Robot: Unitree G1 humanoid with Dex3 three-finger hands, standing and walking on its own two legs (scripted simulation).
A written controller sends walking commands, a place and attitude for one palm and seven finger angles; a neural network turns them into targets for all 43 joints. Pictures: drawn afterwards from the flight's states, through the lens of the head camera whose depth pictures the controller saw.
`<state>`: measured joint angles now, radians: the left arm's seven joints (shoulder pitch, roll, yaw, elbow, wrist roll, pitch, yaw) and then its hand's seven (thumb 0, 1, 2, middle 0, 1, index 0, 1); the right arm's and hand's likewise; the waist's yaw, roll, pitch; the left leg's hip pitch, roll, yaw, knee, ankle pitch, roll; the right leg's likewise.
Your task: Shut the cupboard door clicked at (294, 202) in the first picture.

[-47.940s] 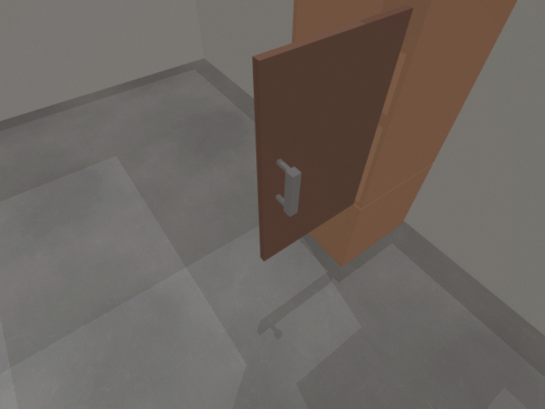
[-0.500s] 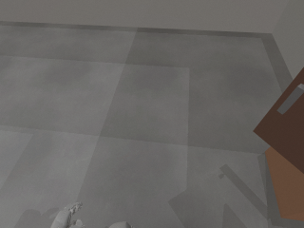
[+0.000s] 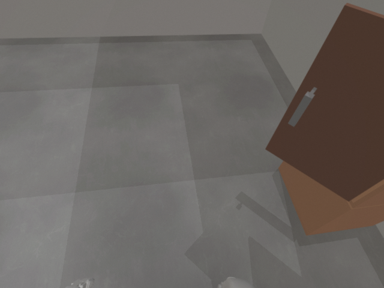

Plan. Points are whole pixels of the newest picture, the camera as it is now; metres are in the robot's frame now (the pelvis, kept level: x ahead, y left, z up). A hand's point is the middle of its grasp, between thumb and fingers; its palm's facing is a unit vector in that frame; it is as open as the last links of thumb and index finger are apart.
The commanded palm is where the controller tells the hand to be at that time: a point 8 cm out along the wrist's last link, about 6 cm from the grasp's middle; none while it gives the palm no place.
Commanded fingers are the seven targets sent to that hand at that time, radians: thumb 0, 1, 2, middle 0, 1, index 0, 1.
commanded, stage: turn to face it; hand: left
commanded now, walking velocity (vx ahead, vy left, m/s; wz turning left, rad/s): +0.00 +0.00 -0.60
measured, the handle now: (303, 106) +0.65 -0.32 -0.04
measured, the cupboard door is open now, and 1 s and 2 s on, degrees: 42 42 42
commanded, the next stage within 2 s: take the last steps up to it in 1.02 s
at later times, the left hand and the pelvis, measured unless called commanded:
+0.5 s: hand (123, 279) +0.15 +0.17 -0.18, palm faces -0.24 -0.95 -0.21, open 7.3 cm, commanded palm none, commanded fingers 0.00 0.90 0.90 -0.20 -0.30 -0.20 -0.30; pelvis +0.02 +0.00 -0.01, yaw -17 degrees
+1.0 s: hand (160, 257) +0.20 +0.09 -0.16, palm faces -0.50 -0.83 -0.26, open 7.3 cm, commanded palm none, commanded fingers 0.00 0.90 0.90 -0.20 -0.30 -0.20 -0.30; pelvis +0.02 -0.04 +0.00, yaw -31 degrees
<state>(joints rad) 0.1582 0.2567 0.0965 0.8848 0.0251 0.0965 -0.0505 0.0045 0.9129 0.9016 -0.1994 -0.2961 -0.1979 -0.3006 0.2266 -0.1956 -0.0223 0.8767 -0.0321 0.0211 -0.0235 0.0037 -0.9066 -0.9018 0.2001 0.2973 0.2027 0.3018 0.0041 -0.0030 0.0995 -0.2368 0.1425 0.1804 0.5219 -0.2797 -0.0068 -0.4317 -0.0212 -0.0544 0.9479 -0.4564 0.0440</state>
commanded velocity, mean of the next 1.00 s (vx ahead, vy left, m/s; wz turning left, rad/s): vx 0.00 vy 0.00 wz -0.47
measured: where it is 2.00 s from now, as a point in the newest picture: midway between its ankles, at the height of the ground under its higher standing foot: outside the picture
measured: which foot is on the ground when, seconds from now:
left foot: down 0.00-0.12, up 0.14-0.46, down 0.48-0.80, up 0.82-1.00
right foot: up 0.00-0.10, down 0.12-0.48, up 0.50-0.80, down 0.82-1.00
